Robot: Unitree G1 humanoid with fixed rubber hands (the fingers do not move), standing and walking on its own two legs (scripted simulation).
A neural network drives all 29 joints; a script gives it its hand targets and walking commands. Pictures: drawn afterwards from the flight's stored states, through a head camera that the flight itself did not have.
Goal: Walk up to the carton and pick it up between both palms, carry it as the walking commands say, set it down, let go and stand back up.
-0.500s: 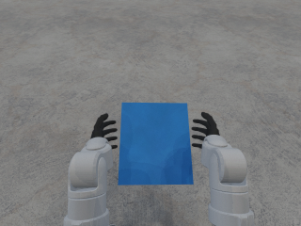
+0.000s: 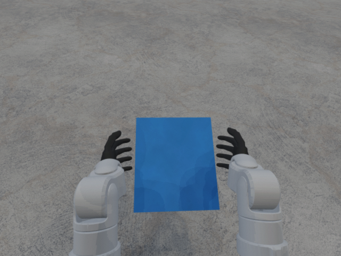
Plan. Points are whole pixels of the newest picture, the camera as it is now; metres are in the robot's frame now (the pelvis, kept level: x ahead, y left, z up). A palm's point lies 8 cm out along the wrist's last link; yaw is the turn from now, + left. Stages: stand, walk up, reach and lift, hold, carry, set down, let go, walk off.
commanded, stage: carry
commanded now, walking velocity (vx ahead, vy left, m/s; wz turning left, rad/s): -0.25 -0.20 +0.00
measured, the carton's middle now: (173, 165) +0.35 +0.02 +0.00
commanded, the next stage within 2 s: none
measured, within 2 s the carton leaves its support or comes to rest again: neither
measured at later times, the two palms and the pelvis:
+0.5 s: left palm out of the picture +0.08 +0.01 +0.09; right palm out of the picture +0.10 -0.25 +0.11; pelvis -0.19 -0.14 +0.01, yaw +1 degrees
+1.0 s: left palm out of the picture -0.05 -0.08 +0.11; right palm out of the picture -0.03 -0.34 +0.11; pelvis -0.31 -0.22 +0.00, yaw +2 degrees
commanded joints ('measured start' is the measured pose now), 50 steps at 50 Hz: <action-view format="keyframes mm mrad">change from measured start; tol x32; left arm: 1 -354 -1044 -539 -72 -348 -20 -234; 50 -387 -1016 -500 -50 -325 -27 -240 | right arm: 1 -212 972 425 -64 289 -8 196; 50 -303 1021 484 -27 359 3 216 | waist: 1 -78 268 -343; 5 -60 -426 -336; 15 -47 -229 -441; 19 -71 322 -260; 29 -77 216 -331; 33 -60 -326 -319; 50 -61 3 -261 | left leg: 1 211 130 -86 -125 243 118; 5 -169 -126 127 405 -526 0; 8 -41 -98 -2 636 -368 46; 16 191 -111 32 -154 -255 82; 19 234 416 -500 -325 37 248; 35 -22 -112 19 386 -296 28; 50 28 -66 -38 -213 -366 73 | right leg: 1 109 49 -101 -225 21 7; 6 210 -318 267 -535 644 -250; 16 302 -167 155 -505 274 -161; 22 -138 -20 58 229 34 -15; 29 166 45 -107 -312 67 10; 32 324 -297 334 -622 115 -87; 50 191 -79 79 -491 12 -50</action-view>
